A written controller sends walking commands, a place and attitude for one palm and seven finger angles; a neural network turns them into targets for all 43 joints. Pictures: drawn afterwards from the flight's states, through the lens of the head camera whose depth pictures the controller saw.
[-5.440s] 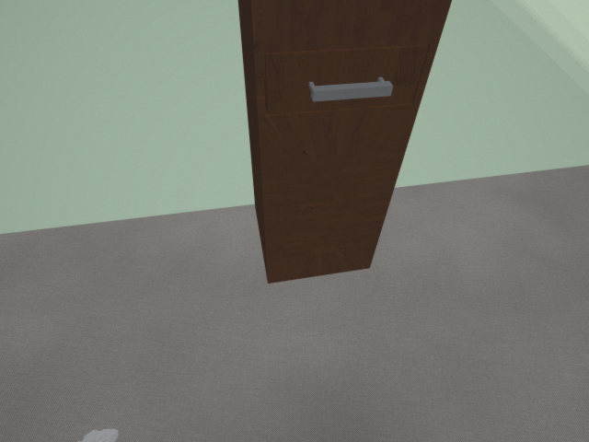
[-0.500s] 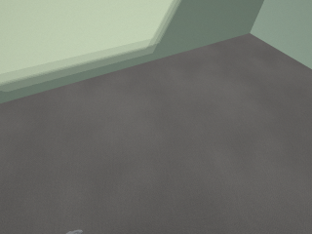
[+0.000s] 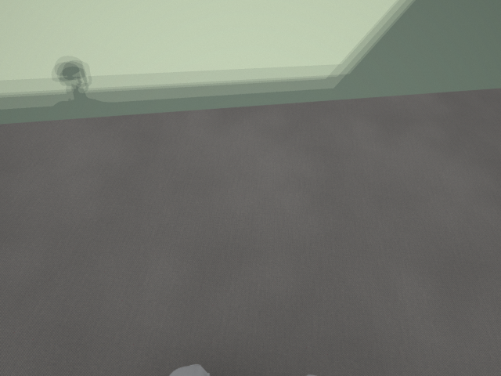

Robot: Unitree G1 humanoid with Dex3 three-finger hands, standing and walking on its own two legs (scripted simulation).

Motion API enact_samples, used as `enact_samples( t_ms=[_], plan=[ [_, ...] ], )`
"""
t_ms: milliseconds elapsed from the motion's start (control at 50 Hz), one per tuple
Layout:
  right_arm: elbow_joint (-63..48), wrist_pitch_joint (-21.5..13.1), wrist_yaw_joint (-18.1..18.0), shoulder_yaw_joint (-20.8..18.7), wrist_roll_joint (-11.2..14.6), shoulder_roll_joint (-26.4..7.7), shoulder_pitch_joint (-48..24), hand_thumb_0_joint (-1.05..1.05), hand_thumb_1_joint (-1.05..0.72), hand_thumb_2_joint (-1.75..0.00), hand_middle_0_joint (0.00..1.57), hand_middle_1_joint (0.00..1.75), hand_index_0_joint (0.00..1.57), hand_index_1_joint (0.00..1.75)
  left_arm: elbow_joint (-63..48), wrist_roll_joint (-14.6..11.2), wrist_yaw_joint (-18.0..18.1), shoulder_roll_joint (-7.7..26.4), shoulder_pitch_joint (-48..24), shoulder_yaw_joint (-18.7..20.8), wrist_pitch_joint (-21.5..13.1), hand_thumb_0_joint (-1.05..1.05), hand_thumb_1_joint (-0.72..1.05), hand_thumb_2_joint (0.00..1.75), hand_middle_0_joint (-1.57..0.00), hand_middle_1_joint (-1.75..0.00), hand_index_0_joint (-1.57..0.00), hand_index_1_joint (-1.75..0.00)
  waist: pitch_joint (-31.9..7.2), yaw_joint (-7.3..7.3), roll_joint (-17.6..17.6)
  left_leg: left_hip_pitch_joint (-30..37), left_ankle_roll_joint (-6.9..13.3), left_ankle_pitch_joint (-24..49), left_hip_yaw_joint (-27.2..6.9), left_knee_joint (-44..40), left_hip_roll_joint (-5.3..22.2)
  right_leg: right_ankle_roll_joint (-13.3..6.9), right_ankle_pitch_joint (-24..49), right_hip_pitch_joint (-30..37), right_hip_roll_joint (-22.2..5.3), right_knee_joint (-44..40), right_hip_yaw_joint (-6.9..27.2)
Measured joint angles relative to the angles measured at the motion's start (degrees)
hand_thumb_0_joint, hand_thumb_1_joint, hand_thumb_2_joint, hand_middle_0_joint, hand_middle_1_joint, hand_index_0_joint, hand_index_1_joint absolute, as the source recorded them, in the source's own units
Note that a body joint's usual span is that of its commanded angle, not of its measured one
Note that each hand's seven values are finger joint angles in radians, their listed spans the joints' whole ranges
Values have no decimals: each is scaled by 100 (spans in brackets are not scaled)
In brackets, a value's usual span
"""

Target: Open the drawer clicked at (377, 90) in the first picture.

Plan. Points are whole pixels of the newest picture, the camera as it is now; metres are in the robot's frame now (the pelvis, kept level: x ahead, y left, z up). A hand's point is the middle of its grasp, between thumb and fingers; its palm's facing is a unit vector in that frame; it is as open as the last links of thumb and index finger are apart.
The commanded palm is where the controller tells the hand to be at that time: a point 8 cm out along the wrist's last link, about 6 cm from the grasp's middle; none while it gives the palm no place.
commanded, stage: turn to face it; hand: left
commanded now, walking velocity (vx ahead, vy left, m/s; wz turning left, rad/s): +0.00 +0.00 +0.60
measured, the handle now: out of the picture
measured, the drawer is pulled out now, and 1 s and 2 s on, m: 0.00 0.00 0.00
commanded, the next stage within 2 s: none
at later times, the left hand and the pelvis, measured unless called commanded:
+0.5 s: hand out of the picture +0.00 +0.17 -0.12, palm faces +0.33 -0.89 -0.30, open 7.4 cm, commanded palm none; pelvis -0.02 -0.05 +0.02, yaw +18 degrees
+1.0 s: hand out of the picture -0.13 +0.21 -0.15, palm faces +0.60 -0.76 -0.26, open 7.4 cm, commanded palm none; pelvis -0.05 -0.01 +0.02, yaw +35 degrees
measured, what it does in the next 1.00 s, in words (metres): steps on the spot, turning left: right foot, then left foot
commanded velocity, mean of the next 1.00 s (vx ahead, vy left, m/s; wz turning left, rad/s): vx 0.00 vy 0.00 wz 0.60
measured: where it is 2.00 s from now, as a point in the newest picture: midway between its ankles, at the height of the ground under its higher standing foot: outside the picture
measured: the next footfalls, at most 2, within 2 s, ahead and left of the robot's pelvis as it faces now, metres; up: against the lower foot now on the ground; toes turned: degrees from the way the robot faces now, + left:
right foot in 0.42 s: +0.03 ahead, -0.15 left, +0.00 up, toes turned +12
left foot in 0.84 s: -0.06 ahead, +0.11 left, +0.00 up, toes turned +36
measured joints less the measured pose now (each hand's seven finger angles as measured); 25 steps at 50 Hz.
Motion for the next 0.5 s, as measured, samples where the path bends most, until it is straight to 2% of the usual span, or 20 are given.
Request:
enact_samples(
  t_ms=[60,120,260,380,400,420,460,500],
  plan=[
    [-88,-17,-64,29,-23,-34,-51,0,-91,-90,20,30,20,30,48,16,-42,79,1,67,70,1,91,90,-20,-29,-20,-30,-16,-12,33,52,52,203,-142,-388,-77,-15,410,-506,249,898,311],
    [-104,11,-95,59,-19,-77,-70,0,-90,-90,20,30,20,30,-12,23,-105,82,11,68,27,1,91,90,-20,-29,-20,-30,-39,12,102,150,87,544,-300,-891,-192,1,867,-681,362,914,479],
    [-128,59,-69,63,-9,-60,-45,1,-90,-90,20,30,20,30,-123,4,-95,8,53,25,2,1,91,90,-20,-29,-20,-30,-162,-30,258,171,70,978,-706,-1428,-406,20,839,-358,570,-107,694],
    [-103,171,-33,18,-17,-54,-4,1,-90,-90,20,30,20,30,-267,-55,-72,-146,1,-67,-77,1,91,90,-20,-29,-20,-30,-200,-107,440,3,-105,1113,-1129,-1361,-561,-95,806,355,814,-1637,706],
    [-103,203,-24,-1,-9,-62,19,1,-90,-90,20,30,20,30,-311,-60,-75,-170,29,-87,-117,1,91,90,-20,-29,-20,-30,-227,-99,460,-60,-153,1109,-1196,-1288,-608,-140,994,579,827,-2147,668],
    [-97,238,-18,-34,10,-85,37,1,-90,-90,20,30,20,30,-337,-37,-68,-212,57,-102,-167,1,91,90,-20,-29,-20,-30,-247,-76,513,-187,-216,865,-1258,-1051,-637,-268,1078,709,832,-2475,612],
    [-33,312,-17,-103,0,-144,72,1,-90,-90,20,30,20,30,-352,0,-44,-323,117,-182,-176,1,90,90,-20,-29,-20,-30,-262,-41,629,-526,-351,-119,-1213,4,-680,-414,1231,751,798,-2467,431],
    [9,364,19,-127,-25,-181,114,1,-90,-90,20,30,20,30,-345,1,-18,-387,222,-211,-177,1,90,90,-20,-30,-20,-30,-297,-13,596,-805,-411,-417,-1014,1119,-670,-442,1345,882,672,-2614,301]
  ],
)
